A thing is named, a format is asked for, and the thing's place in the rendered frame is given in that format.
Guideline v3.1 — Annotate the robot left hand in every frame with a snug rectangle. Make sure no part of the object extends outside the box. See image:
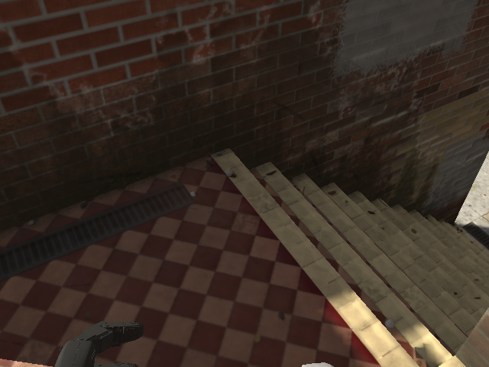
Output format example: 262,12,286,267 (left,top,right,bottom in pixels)
54,321,144,367

